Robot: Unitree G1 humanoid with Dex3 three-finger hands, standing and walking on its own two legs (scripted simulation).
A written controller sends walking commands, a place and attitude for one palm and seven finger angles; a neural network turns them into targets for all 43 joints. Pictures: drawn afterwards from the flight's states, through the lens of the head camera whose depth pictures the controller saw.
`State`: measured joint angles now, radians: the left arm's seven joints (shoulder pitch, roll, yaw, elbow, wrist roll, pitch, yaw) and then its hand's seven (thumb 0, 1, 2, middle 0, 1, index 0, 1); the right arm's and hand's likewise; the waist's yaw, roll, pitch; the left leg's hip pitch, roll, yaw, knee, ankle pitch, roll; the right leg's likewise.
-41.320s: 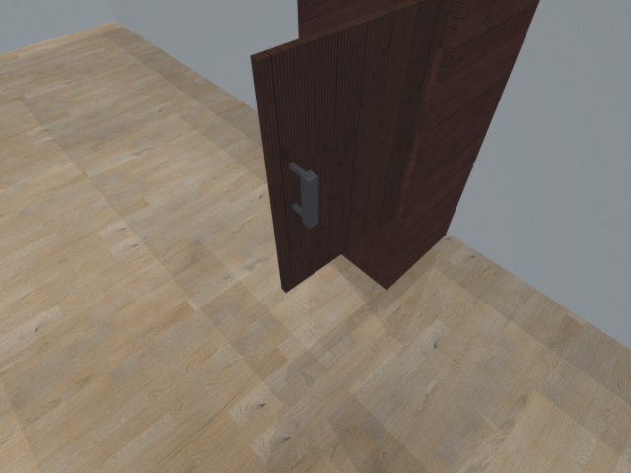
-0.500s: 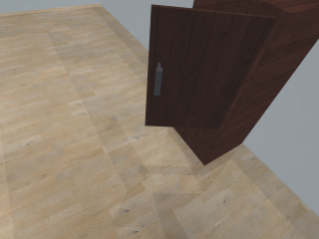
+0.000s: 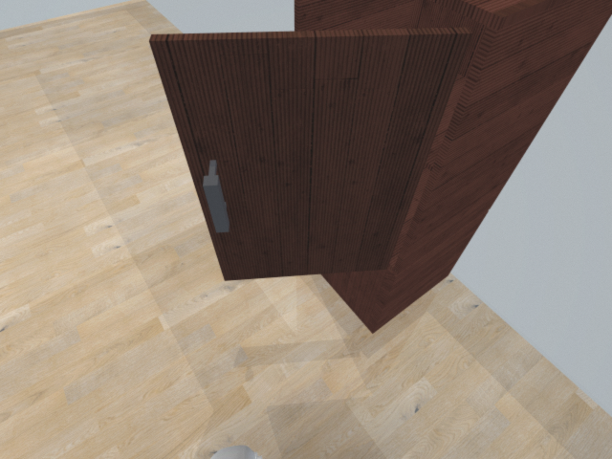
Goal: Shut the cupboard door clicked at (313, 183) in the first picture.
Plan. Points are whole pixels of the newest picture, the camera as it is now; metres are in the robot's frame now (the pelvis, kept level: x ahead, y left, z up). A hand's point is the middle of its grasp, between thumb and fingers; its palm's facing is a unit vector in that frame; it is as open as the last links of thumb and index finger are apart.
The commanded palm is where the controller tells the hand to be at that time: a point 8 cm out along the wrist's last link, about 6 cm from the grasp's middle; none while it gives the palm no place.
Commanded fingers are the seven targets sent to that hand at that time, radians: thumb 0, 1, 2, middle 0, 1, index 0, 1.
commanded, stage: come to a stop and stand still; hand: left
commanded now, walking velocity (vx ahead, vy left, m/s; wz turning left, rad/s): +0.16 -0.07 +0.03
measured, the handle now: (217, 196) +0.53 +0.16 -0.01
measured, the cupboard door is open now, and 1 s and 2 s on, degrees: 59 59 59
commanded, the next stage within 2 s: look again from close up in 1.20 s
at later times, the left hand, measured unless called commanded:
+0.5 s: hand out of the picture +0.08 +0.16 -0.17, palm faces +0.06 -0.96 -0.27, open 7.4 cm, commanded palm none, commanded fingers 0.00 0.90 0.90 -0.20 -0.30 -0.20 -0.30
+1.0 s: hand out of the picture +0.06 +0.22 -0.17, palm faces -0.01 -0.97 -0.23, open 7.4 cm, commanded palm none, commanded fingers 0.00 0.90 0.90 -0.20 -0.30 -0.20 -0.30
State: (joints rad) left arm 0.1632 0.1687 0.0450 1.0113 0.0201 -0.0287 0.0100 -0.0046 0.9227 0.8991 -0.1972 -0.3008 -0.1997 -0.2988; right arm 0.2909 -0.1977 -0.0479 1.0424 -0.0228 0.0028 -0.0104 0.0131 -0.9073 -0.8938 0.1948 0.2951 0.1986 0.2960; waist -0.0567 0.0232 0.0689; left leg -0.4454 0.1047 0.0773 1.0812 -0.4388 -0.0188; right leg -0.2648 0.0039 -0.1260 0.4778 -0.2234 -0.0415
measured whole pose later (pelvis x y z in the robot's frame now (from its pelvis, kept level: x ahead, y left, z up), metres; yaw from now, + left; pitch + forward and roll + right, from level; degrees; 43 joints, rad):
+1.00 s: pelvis +0.01 +0.03 +0.00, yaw -1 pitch -2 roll +0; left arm 0.26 0.20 0.00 1.00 0.03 0.02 0.03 0.00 0.91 0.90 -0.20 -0.30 -0.20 -0.30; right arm 0.30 -0.17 0.00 0.98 -0.02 0.01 -0.01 0.01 -0.93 -0.89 0.20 0.30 0.20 0.30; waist 0.00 0.00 0.03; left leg -0.23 -0.02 0.07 0.56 -0.30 0.05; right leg -0.25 -0.07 0.01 0.56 -0.29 0.02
